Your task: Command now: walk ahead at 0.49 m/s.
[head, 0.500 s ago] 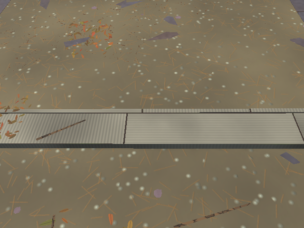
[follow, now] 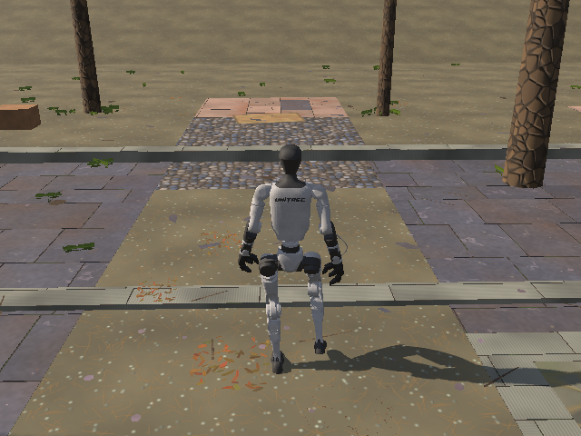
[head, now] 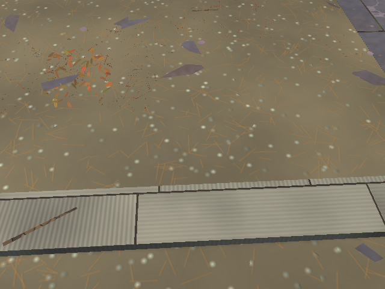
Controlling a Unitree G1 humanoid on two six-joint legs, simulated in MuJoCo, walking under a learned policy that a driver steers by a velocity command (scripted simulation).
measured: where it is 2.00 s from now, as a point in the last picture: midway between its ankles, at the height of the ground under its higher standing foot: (158, 164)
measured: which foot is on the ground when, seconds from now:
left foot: down 0.00-0.32, up 0.34-0.74, down 0.76-1.00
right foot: up 0.00-0.28, down 0.30-0.88, up 0.90-1.00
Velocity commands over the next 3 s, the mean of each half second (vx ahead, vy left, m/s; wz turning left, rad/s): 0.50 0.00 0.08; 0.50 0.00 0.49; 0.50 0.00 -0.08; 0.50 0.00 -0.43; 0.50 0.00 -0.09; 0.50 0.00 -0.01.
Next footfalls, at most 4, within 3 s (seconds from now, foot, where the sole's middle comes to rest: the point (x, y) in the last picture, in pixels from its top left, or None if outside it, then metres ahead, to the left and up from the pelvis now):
0.30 right None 0.34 -0.17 -0.78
0.76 left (165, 278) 0.56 0.11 -0.78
1.30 right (190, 185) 0.92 0.01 -0.74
1.84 left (130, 153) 1.10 0.27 -0.74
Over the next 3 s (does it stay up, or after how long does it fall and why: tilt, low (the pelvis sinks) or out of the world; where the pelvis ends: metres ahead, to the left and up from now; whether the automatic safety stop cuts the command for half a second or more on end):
stays up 1.57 0.18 0.03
